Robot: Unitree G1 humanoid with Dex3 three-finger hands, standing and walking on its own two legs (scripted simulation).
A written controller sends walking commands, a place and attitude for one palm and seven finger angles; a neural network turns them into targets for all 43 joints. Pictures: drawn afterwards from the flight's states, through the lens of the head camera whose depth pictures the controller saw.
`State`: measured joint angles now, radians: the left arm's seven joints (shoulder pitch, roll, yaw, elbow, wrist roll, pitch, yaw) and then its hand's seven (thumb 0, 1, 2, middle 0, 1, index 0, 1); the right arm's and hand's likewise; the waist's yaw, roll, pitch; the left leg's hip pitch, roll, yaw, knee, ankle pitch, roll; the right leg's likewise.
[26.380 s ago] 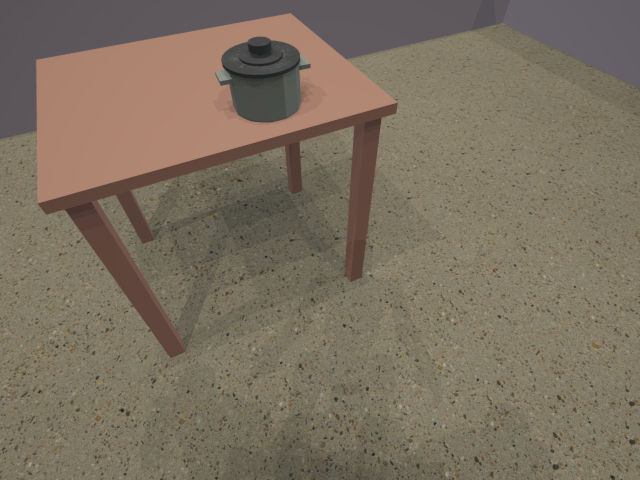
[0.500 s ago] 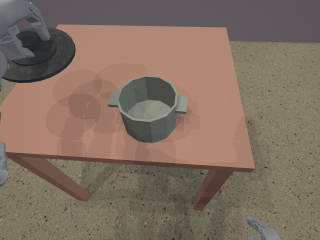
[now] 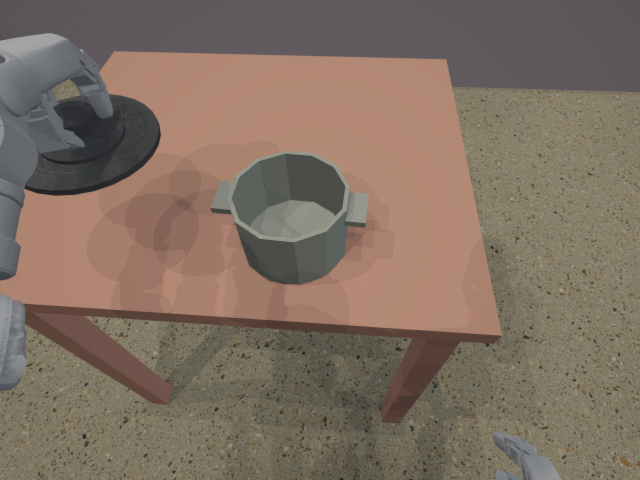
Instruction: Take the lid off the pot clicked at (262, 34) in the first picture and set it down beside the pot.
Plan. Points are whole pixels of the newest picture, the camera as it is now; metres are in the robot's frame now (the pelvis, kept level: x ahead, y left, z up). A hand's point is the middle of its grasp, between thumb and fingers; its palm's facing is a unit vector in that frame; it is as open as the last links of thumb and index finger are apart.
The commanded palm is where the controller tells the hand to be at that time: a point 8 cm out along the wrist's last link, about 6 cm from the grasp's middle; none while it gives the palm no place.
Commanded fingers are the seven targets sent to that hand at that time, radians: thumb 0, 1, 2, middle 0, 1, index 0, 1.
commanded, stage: lower the lid onto the table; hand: left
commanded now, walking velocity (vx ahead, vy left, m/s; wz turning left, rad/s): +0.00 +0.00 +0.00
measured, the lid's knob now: (73, 120) +0.46 +0.30 +0.19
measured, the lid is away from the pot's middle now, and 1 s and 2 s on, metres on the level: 0.24 0.23 0.23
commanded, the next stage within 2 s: none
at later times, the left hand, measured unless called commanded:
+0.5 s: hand (88, 144) +0.43 +0.28 +0.18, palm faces -0.34 -0.09 -0.94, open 7.9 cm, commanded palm +0.42 +0.29 +0.27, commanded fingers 0.00 0.56 1.11 -0.85 -0.96 -0.86 -0.95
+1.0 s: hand (91, 173) +0.43 +0.29 +0.14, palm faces -0.41 -0.11 -0.91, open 7.9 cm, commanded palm +0.43 +0.29 +0.23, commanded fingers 0.00 0.56 1.11 -0.85 -0.96 -0.86 -0.95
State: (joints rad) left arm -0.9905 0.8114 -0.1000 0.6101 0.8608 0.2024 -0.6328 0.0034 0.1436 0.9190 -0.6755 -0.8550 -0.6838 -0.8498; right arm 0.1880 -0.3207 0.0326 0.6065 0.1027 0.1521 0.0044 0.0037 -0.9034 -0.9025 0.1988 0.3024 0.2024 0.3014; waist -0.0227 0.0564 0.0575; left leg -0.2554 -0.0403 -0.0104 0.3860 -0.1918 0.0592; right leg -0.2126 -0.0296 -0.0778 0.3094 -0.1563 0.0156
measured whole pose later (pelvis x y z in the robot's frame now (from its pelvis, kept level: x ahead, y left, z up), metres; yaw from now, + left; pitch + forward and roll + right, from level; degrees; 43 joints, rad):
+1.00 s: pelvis +0.00 +0.00 +0.00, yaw +0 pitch +4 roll -2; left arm -0.85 0.78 -0.08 0.67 0.83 0.06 -0.58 0.00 0.15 0.92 -0.67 -0.85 -0.68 -0.85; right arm 0.20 -0.32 0.02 0.64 0.09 0.16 0.01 0.00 -0.90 -0.90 0.20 0.30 0.20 0.30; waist -0.04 0.05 0.06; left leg -0.27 -0.04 -0.01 0.40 -0.20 0.06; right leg -0.22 -0.03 -0.08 0.31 -0.16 0.02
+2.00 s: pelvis +0.01 +0.00 +0.00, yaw -1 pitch +6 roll -2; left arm -0.76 0.75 -0.04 0.80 0.85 -0.08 -0.49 0.00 0.16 0.92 -0.66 -0.85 -0.67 -0.85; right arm 0.22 -0.31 0.01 0.65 0.08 0.17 0.01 0.00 -0.90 -0.90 0.20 0.30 0.20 0.30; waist -0.06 0.04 0.04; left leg -0.30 -0.03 -0.01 0.43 -0.23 0.06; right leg -0.25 -0.02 -0.07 0.33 -0.17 0.02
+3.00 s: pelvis +0.00 +0.02 -0.02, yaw -2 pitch +10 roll -3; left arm -0.90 0.76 -0.07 1.08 0.90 -0.18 -0.40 -0.02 0.11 0.86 -0.69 -0.94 -0.71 -0.90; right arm 0.30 -0.30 0.01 0.65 0.09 0.20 -0.01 0.00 -0.90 -0.90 0.20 0.30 0.20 0.30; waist -0.09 0.03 -0.03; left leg -0.49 -0.03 0.02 0.61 -0.30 0.08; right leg -0.44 -0.02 -0.04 0.50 -0.24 0.03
